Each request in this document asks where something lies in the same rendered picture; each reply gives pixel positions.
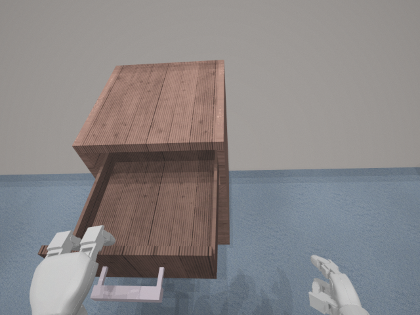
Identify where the drawer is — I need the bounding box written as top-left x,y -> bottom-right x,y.
38,150 -> 219,279

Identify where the left robot hand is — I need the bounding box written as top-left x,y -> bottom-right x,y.
30,225 -> 116,315

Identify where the cabinet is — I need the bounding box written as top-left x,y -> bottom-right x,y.
72,60 -> 230,245

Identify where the right robot hand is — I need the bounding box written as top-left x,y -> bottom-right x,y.
308,255 -> 362,315

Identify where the handle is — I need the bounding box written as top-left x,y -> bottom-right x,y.
90,266 -> 165,303

